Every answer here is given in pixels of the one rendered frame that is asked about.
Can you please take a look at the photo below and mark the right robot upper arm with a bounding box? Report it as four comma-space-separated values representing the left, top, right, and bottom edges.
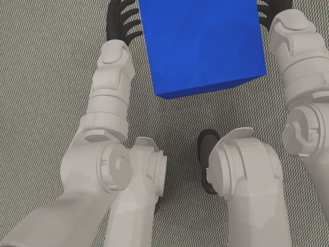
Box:
282, 103, 329, 225

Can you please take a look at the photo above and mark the robot left forearm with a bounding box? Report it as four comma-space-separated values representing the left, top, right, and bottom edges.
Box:
60, 40, 135, 174

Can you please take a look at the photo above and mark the right robot hand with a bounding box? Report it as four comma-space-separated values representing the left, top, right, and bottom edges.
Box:
257, 0, 293, 32

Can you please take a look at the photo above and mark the robot right forearm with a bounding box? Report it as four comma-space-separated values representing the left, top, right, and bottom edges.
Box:
268, 9, 329, 113

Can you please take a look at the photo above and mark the left robot upper arm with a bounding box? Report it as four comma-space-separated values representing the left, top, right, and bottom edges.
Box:
0, 140, 133, 247

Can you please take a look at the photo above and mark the robot right foot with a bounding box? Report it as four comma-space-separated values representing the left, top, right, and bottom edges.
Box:
197, 129, 220, 195

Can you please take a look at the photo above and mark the right robot thigh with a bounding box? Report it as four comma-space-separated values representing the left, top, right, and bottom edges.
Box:
212, 138, 291, 247

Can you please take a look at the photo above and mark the left robot hand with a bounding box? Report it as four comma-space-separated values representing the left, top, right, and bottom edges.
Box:
106, 0, 143, 46

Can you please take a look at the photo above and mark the carton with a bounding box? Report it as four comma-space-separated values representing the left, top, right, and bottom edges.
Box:
138, 0, 267, 100

